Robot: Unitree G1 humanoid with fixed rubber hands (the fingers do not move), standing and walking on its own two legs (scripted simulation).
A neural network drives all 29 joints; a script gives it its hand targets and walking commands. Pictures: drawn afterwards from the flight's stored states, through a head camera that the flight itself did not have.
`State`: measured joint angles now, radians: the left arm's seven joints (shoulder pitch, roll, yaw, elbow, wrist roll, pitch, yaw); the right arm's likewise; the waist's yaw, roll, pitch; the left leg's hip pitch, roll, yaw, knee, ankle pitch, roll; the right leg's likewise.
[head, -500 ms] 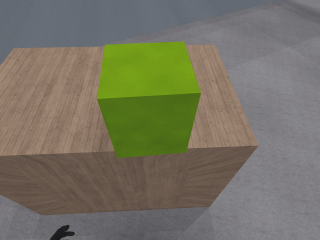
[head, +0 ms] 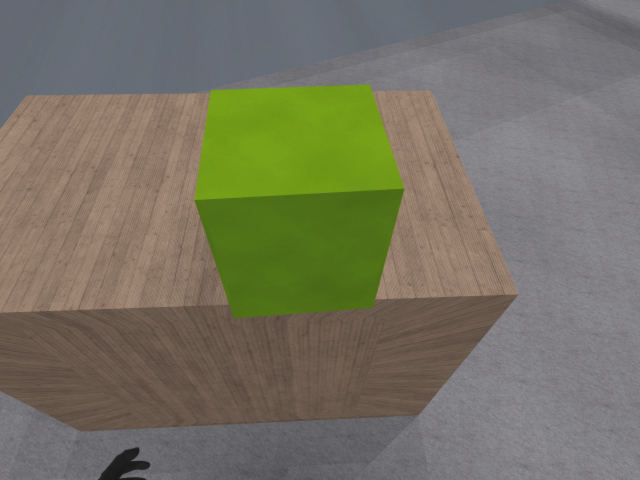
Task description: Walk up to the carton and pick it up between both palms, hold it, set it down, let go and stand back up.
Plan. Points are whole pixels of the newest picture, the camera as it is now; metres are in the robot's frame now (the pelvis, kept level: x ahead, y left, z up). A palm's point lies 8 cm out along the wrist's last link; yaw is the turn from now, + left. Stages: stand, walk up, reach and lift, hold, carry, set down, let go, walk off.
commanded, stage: walk up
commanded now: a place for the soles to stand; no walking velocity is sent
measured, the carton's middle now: (298, 207) +0.44 +0.06 +0.08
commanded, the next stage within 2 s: none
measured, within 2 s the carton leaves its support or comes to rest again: neither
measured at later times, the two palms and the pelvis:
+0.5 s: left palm out of the picture +0.08 +0.29 -0.12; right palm out of the picture +0.07 -0.33 -0.09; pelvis +0.01 -0.01 -0.01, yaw +1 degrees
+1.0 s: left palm out of the picture +0.06 +0.25 -0.13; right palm out of the picture +0.08 -0.38 -0.09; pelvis +0.00 -0.06 -0.01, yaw +4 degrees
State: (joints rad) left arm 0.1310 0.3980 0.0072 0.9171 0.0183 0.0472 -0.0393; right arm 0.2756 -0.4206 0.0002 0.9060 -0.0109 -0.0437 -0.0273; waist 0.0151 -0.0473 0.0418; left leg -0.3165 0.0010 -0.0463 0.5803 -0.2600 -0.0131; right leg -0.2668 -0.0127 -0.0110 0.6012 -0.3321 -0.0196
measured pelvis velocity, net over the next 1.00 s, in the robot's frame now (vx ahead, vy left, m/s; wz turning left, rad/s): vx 0.00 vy -0.06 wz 0.07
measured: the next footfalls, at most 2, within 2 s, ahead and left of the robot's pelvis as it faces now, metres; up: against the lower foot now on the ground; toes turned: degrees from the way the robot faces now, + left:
left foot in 1.50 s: +0.05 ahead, +0.05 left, +0.00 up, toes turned +2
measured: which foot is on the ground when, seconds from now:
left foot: down 0.00-1.00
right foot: down 0.00-1.00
